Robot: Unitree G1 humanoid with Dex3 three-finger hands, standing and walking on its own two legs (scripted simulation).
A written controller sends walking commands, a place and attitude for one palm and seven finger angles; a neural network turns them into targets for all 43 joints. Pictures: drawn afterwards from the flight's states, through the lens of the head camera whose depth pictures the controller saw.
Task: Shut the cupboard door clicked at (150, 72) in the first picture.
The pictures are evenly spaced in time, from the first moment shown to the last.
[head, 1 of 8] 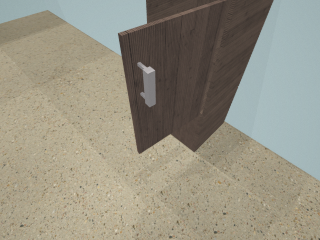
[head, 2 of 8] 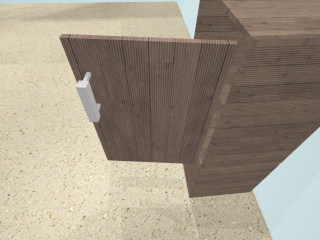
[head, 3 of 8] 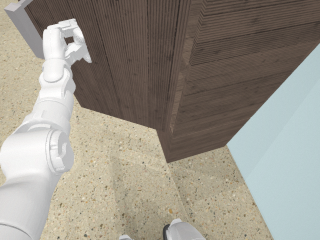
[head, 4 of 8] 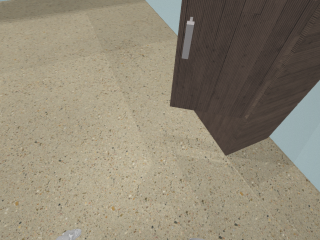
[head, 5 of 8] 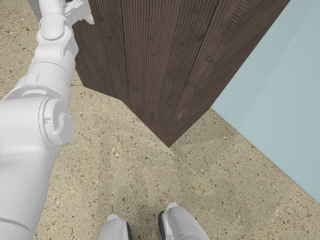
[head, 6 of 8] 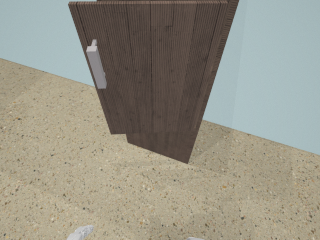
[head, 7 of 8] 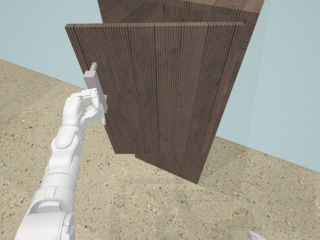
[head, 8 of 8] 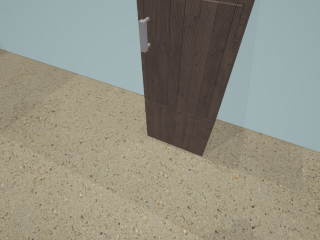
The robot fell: no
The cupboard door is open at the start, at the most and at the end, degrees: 82 82 0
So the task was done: yes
